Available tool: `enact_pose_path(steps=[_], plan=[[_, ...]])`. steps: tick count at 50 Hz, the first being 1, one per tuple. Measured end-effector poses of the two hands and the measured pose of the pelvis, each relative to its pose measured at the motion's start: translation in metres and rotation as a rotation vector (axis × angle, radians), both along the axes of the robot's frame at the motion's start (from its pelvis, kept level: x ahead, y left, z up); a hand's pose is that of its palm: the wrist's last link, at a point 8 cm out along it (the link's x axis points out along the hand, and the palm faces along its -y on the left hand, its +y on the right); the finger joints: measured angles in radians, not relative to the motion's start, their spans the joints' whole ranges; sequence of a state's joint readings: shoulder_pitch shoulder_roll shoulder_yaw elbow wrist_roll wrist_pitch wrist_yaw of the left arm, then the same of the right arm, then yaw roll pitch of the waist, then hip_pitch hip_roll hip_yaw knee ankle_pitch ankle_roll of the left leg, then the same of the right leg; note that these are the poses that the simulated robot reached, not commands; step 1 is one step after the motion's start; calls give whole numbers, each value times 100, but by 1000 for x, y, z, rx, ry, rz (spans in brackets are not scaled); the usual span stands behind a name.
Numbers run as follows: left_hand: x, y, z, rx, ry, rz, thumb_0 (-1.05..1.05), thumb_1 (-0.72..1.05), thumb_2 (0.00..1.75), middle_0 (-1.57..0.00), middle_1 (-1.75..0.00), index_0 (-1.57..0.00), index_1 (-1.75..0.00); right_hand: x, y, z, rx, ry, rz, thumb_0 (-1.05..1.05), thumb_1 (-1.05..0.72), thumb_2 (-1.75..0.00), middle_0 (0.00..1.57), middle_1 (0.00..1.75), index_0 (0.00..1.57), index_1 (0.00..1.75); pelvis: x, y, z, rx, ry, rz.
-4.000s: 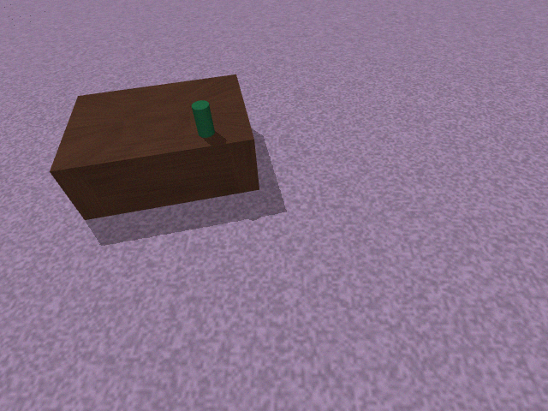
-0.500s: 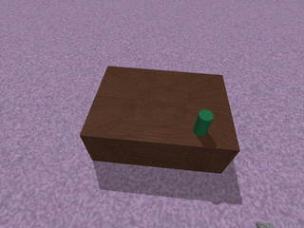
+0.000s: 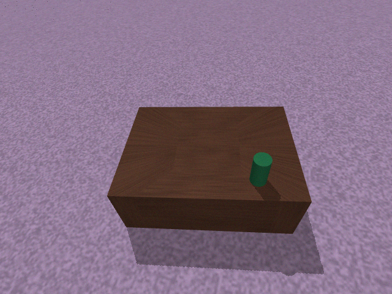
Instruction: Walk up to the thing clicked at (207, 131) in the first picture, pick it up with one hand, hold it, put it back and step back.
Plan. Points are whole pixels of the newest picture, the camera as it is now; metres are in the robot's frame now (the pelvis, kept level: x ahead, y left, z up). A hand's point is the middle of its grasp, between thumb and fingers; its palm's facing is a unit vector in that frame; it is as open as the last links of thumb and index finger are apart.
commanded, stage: walk up
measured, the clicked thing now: (260, 170) +0.69 -0.23 -0.37
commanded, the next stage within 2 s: stand in 0.74 s
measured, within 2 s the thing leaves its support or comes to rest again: neither
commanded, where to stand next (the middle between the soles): +0.08 -0.01 m, yaw +1 degrees
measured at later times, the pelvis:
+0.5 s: pelvis +0.02 +0.01 +0.00, yaw -1 degrees
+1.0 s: pelvis +0.02 +0.00 +0.01, yaw +0 degrees
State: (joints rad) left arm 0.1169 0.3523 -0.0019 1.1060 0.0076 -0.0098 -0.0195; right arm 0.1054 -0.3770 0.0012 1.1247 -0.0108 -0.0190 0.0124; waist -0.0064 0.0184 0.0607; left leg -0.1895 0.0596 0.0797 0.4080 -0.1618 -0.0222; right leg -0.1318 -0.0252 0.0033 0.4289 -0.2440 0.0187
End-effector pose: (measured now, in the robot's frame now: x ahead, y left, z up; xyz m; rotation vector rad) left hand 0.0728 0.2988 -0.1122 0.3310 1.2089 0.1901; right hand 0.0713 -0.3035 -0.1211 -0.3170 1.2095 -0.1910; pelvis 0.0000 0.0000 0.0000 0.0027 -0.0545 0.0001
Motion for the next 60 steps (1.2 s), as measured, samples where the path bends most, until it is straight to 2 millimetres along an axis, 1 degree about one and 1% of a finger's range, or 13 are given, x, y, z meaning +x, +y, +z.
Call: enact_pose_path(steps=[6,12,18,29,34,39,47,60], plan=[[17,-6,-4,-29,-14,-15,0,90,90,-20,-30,-20,-30,-12,-2,6,-21,33,-25,1,-90,-90,20,30,21,30,4,2,2,-1,4,-4],[26,-6,-7,-41,-6,-25,0,90,90,-20,-30,-20,-30,-12,2,9,-26,35,-39,1,-90,-90,20,30,21,30,7,5,3,-2,9,-9],[26,-1,-7,-35,12,-21,0,90,90,-20,-30,-20,-30,-4,7,8,-17,30,-39,0,-90,-90,20,30,21,30,11,7,4,-1,16,-10],[20,8,-2,-10,38,6,0,91,90,-20,-30,-20,-30,18,16,4,7,3,-23,0,-90,-90,20,30,21,30,19,10,5,2,19,-9],[20,8,-1,-5,38,11,0,91,90,-20,-30,-20,-30,28,17,5,12,-16,-22,0,-90,-90,20,30,21,30,21,9,5,2,16,-11],[20,5,-1,-7,33,9,0,91,90,-20,-30,-20,-30,32,15,6,11,-26,-24,0,-90,-90,20,30,21,30,22,8,5,1,12,-9],[22,2,-1,-8,15,5,0,90,90,-20,-30,-20,-30,29,11,9,2,-13,-21,0,-90,-90,20,30,21,30,19,5,6,-1,11,-2],[15,2,0,-7,20,5,0,90,90,-20,-30,-20,-30,13,9,7,3,21,-27,0,-90,-90,20,30,21,30,15,4,7,-2,11,3]])
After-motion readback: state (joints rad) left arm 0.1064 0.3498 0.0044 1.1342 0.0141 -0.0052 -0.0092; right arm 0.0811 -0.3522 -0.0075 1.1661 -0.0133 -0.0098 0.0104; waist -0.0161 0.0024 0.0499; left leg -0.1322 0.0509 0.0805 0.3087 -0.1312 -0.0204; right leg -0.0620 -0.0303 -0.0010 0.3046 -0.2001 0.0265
